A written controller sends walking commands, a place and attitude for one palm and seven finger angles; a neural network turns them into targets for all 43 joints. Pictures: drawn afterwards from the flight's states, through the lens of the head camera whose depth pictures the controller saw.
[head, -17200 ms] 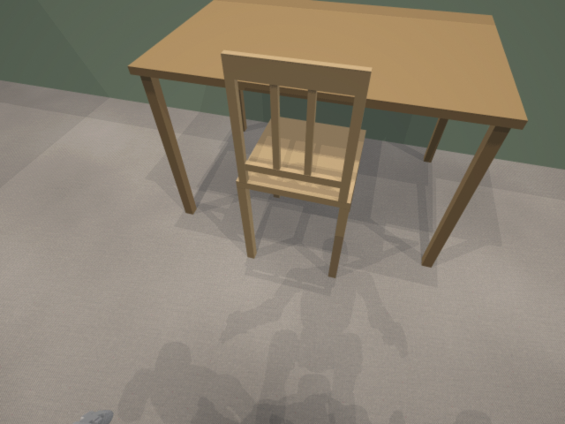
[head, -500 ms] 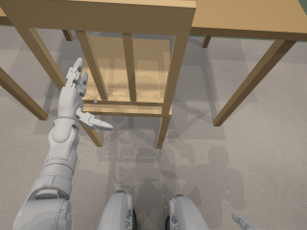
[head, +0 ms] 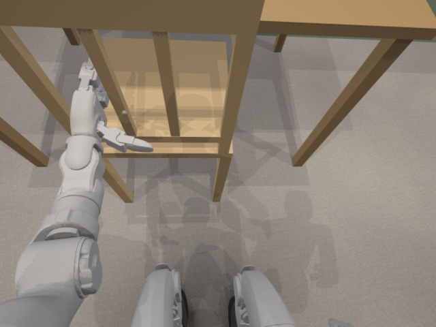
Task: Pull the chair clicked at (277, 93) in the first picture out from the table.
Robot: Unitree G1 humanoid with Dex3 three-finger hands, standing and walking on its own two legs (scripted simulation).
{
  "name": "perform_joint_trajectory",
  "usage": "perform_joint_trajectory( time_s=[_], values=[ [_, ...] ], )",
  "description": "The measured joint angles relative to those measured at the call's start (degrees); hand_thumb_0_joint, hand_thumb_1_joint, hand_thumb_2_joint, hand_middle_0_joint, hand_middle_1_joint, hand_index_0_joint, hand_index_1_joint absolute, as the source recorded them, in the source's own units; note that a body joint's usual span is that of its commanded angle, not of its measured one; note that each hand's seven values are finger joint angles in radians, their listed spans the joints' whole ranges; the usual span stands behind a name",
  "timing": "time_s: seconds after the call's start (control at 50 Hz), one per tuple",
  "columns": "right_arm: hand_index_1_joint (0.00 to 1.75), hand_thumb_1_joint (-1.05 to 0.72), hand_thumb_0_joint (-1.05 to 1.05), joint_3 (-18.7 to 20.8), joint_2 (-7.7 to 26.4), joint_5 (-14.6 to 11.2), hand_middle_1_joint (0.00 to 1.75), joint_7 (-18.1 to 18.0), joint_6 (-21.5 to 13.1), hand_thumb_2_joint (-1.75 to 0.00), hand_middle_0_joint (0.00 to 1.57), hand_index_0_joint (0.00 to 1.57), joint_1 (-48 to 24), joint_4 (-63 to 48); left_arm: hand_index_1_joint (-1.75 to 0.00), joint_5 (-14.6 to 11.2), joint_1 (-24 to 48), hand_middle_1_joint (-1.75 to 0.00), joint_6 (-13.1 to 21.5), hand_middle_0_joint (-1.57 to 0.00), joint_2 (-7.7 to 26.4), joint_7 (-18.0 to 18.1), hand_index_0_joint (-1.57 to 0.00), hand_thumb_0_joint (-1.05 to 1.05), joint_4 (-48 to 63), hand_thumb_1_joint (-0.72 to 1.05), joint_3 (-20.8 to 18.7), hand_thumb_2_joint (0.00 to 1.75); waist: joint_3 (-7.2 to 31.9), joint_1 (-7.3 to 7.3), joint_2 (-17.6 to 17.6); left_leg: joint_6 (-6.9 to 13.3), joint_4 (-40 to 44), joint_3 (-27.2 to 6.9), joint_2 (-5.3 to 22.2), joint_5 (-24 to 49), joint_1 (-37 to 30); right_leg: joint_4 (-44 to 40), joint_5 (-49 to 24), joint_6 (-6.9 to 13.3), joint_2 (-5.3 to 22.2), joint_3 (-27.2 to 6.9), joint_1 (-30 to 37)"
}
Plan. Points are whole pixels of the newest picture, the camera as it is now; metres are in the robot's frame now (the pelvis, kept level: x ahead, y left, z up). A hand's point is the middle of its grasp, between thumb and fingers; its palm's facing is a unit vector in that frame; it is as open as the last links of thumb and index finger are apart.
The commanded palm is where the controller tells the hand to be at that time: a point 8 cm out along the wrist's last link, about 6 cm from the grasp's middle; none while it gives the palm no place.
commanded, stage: push the fingers through the gap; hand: left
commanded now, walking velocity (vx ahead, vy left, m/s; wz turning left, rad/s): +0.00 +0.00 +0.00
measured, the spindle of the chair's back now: (114, 92) +0.53 +0.16 +0.04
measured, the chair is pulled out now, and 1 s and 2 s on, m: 0.00 0.00 0.01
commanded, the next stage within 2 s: hook a spindle and tug to test in 0.54 s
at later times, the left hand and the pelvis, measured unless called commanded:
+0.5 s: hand (122, 107) +0.50 +0.15 +0.03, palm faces -0.01 -1.00 -0.04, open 16.9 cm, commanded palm +0.48 +0.19 +0.04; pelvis +0.01 +0.00 +0.00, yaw -1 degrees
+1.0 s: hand (126, 107) +0.50 +0.14 +0.03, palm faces -0.02 -1.00 -0.04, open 15.4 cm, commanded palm +0.48 +0.18 +0.04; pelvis +0.00 +0.01 +0.00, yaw -1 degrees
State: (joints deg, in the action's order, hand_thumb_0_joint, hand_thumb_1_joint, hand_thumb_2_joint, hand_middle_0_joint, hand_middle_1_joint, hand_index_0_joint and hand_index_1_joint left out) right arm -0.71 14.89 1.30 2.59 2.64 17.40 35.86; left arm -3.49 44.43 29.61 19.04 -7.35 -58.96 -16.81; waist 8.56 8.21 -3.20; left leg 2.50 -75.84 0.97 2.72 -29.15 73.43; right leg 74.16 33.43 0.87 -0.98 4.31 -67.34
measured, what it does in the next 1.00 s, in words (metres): stands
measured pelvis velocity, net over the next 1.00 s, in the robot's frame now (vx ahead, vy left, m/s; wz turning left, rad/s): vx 0.00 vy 0.01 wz -0.01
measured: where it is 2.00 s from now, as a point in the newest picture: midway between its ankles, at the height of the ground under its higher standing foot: outside the picture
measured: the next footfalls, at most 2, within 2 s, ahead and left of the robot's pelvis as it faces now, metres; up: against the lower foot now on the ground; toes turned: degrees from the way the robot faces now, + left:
none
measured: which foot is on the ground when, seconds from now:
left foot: down 0.00-1.00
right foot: down 0.00-1.00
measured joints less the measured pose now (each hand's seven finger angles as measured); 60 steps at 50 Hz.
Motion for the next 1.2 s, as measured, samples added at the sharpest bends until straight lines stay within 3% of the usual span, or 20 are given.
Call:
perform_joint_trajectory(
  time_s=[0.28,0.46,0.74,0.86,1.02,1.2],
  values=[
    [0.30,-0.90,0.01,-0.2,-0.1,0.4,0.30,0.6,1.5,-0.90,0.20,0.21,1.1,-0.2,-0.08,0.7,3.9,-0.08,-0.9,-0.06,2.3,-0.5,-0.06,-0.02,-2.8,-0.49,-1.9,0.30,-0.1,1.24,-0.3,0.0,-0.6,-0.2,0.4,-0.4,1.7,0.1,0.1,0.0,-0.5,0.1,-1.6],
    [0.30,-0.90,0.01,-0.2,-0.4,0.2,0.30,0.8,2.4,-0.90,0.20,0.21,1.4,-0.6,-0.08,0.3,0.7,-0.08,-1.1,-0.06,1.3,-0.2,-0.06,-0.02,-0.2,-0.49,-2.0,0.30,0.0,0.88,0.0,0.1,0.6,0.1,0.5,-0.5,0.1,-1.1,-0.1,-0.2,-0.6,-0.3,-0.1],
    [0.30,-0.90,0.01,-0.1,-0.1,0.2,0.30,0.8,2.4,-0.90,0.20,0.21,-0.3,-0.7,-0.11,0.2,1.5,-0.11,-0.3,-0.07,1.0,-0.2,-0.07,-0.02,-2.1,-0.50,-0.2,0.30,0.4,0.67,0.2,0.2,0.3,-0.5,0.1,-0.5,0.0,-1.3,0.0,-0.3,-0.3,0.3,0.5],
    [0.30,-0.90,0.01,0.0,-0.2,0.4,0.30,0.8,2.5,-0.90,0.20,0.21,-0.4,-0.7,-0.29,0.6,2.0,-0.29,0.2,-0.13,0.4,0.6,-0.12,-0.02,-1.9,-0.50,0.1,0.30,0.3,0.74,0.1,0.3,-0.1,-0.4,0.0,-0.5,0.5,-0.9,0.0,-0.4,-0.2,0.2,0.1],
    [0.30,-0.90,0.01,-0.4,-0.6,0.5,0.30,1.0,2.9,-0.90,0.20,0.21,0.2,-0.7,-0.67,0.9,2.1,-0.67,-0.1,-0.25,0.6,1.1,-0.24,-0.02,-2.3,-0.48,-0.4,0.31,0.2,1.03,0.0,0.4,-0.2,-0.2,0.2,-0.5,0.5,-0.8,-0.1,-0.5,-0.4,0.0,-0.2],
    [0.30,-0.90,0.01,-0.4,-0.8,0.4,0.30,1.0,2.9,-0.90,0.20,0.21,0.9,-0.1,-1.14,0.6,2.2,-1.14,0.0,-0.40,0.4,1.3,-0.40,-0.01,-2.1,-0.20,-0.5,0.43,0.2,0.99,-0.2,0.4,0.0,-0.1,0.2,-0.4,0.5,-0.8,-0.2,-0.5,-0.4,-0.2,-0.2]
  ],
)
